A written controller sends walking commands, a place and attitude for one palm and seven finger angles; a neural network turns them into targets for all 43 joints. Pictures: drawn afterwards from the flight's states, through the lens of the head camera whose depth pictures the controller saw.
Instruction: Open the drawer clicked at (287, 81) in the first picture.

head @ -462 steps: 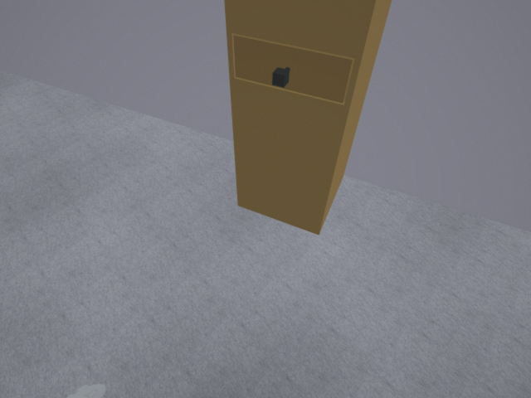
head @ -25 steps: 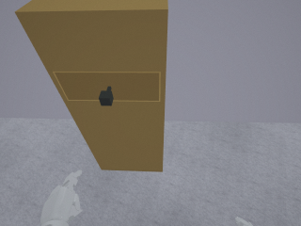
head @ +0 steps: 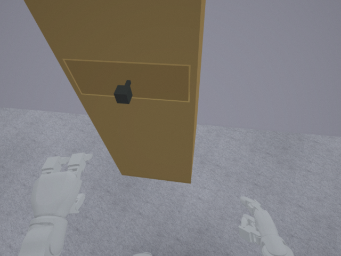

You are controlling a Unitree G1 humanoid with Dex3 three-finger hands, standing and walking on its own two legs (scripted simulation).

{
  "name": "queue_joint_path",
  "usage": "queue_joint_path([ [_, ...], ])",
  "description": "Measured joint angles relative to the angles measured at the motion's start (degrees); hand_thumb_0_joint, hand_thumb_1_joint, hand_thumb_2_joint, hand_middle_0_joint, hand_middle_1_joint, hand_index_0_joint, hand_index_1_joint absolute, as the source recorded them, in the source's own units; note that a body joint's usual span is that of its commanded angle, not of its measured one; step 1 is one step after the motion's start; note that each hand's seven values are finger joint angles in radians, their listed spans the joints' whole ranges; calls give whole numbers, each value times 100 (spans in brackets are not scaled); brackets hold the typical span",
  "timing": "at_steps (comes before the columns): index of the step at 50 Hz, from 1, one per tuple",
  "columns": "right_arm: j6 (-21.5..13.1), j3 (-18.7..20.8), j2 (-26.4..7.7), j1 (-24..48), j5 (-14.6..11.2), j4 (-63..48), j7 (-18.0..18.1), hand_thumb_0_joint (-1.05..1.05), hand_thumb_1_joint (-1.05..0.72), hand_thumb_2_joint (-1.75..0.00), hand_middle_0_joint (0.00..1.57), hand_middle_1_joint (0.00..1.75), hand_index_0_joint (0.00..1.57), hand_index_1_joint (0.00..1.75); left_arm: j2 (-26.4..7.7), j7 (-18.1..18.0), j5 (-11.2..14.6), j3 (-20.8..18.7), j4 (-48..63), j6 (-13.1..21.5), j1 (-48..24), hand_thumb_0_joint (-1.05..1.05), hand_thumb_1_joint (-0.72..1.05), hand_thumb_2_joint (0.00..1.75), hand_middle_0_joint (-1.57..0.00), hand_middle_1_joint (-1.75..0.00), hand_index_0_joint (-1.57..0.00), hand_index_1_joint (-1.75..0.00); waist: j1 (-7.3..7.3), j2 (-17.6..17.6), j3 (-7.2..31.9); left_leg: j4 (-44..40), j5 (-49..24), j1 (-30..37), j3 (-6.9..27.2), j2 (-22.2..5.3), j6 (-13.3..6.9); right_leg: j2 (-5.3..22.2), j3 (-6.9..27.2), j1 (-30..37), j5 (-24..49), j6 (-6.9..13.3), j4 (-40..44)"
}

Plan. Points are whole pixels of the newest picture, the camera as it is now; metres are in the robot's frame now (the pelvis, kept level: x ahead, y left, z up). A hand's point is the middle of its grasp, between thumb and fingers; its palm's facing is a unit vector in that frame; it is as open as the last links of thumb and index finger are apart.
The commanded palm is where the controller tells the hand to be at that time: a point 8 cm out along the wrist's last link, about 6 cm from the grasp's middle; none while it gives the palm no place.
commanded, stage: raise the hand with hooked fingers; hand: left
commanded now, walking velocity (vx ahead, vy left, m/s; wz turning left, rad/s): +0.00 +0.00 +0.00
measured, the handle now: (125, 90) +0.56 +0.23 +0.04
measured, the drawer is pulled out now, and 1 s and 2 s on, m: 0.00 0.00 0.00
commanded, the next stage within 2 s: move the hooked fingers above the handle in 1.20 s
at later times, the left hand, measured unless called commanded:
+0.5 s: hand (64, 153) +0.28 +0.27 +0.10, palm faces +0.09 -0.09 -0.99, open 13.1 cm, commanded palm +0.26 +0.27 +0.16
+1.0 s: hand (54, 133) +0.30 +0.28 +0.15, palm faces +0.01 -0.08 -1.00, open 13.8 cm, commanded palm +0.28 +0.28 +0.21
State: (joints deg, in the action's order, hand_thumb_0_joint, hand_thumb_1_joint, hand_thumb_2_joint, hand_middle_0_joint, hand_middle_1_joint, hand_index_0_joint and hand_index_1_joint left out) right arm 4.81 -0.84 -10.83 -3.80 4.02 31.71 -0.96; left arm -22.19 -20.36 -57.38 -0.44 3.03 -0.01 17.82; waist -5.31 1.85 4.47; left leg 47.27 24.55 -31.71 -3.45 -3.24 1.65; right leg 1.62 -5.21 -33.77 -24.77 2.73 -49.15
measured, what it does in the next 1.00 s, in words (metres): stands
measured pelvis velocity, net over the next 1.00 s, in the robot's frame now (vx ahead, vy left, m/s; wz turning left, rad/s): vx -0.01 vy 0.04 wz -0.01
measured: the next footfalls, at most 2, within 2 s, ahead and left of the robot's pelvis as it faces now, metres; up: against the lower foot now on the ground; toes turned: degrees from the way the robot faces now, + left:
none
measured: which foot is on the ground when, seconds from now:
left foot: down 0.00-1.00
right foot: down 0.00-1.00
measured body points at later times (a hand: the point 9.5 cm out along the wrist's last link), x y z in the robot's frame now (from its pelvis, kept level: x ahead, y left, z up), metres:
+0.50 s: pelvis +0.01 +0.03 +0.03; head +0.03 +0.00 +0.48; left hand +0.27 +0.27 +0.16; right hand +0.22 -0.20 -0.07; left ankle -0.01 +0.14 -0.70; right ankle +0.00 -0.09 -0.70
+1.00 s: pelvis -0.01 +0.04 +0.04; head +0.01 +0.01 +0.49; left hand +0.30 +0.28 +0.20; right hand +0.18 -0.18 -0.07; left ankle -0.01 +0.14 -0.70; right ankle +0.00 -0.09 -0.70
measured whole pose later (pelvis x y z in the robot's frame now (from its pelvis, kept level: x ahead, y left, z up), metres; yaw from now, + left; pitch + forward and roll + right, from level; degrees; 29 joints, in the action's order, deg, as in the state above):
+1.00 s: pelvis -0.01 +0.04 +0.04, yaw +0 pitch +0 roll +0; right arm 7.5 -0.1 -15.0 -8.4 -0.2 35.7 -0.4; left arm -30.0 3.0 -50.5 1.0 -1.4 1.7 -7.1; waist -4.9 4.8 -1.2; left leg 23.7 13.2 -10.9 -4.5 -0.2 -1.3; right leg 2.7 -4.2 -12.3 -12.1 -0.5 -24.2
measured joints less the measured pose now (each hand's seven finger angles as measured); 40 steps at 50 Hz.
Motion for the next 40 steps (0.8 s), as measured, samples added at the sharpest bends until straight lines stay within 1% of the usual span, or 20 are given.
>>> queue_joint_path([
  [3, 32, -92, 18, -256, -39, 93, 41, 1, -91, -90, 21, 30, 20, 30, -63, 343, 113, 23, 128, -17, 95, 0, 21, 60, -27, -74, -27, -74, 80, 40, -71, -412, -142, 359, -60, 24, -37, -25, 80, 312, 156, -36, 379],
  [6, 32, -53, -74, -469, -34, 164, 74, 1, -91, -90, 21, 30, 20, 30, -172, 488, 130, 1, 219, 165, 178, 0, 14, 57, -27, -78, -27, -79, 123, 78, -146, -688, -238, 591, -94, 37, -58, -39, 118, 533, 274, -66, 660],
  [9, 12, 95, -210, -602, -34, 249, 95, 1, -91, -90, 21, 30, 20, 30, -233, 448, 149, -80, 251, 374, 178, 0, 7, 54, -28, -83, -28, -83, 139, 108, -195, -822, -282, 702, -103, 62, -82, -24, 126, 658, 340, -103, 822],
  [11, -1, 207, -302, -647, -40, 301, 100, 1, -91, -90, 21, 30, 20, 30, -251, 376, 156, -136, 256, 451, 110, 0, 2, 52, -28, -86, -28, -86, 136, 117, -206, -863, -297, 738, -103, 86, -107, -4, 126, 707, 364, -130, 881],
  [14, -3, 349, -424, -645, -75, 354, 99, 1, -91, -90, 20, 30, 20, 30, -230, 302, 167, -147, 223, 406, -87, 0, -4, 49, -29, -90, -29, -91, 127, 143, -205, -900, -307, 791, -100, 124, -147, 30, 124, 782, 392, -172, 948],
  [17, 3, 416, -489, -569, -132, 377, 111, 1, -91, -90, 20, 30, 20, 30, -201, 363, 185, -63, 150, 230, -384, 0, -11, 46, -29, -95, -29, -95, 112, 159, -205, -964, -329, 896, -106, 163, -188, 63, 131, 897, 424, -213, 1027],
  [22, 46, 358, -450, -352, -227, 336, 123, 1, -91, -90, 20, 30, 20, 30, -243, 735, 212, 158, 91, -88, -870, 0, -23, 41, -30, -102, -30, -103, 95, 171, -223, -1214, -430, 1220, -130, 214, -236, 94, 151, 1223, 539, -265, 1285],
  [29, 159, 121, -279, -106, -346, 205, 88, 1, -91, -90, 20, 30, 20, 30, -428, 1338, 295, 341, -12, -303, -1537, 0, -38, 34, -31, -112, -31, -113, 32, 209, -309, -1673, -662, 1695, -121, 263, -268, 110, 131, 1723, 783, -304, 1772],
  [34, 228, -14, -205, -72, -373, 207, 84, 1, -91, -90, 20, 30, 20, 30, -559, 1758, 383, 368, -176, -306, -2001, 0, -44, 32, -31, -117, -31, -117, -29, 239, -390, -1926, -818, 1911, -83, 285, -282, 113, 87, 1976, 946, -314, 2065],
  [40, 258, -60, -223, -177, -399, 317, 96, 1, -91, -90, 20, 30, 20, 30, -737, 2106, 524, 336, -347, -114, -2460, 0, -48, 30, -32, -119, -32, -119, -48, 274, -482, -2140, -967, 2062, -40, 304, -292, 115, 38, 2166, 1101, -319, 2321],
])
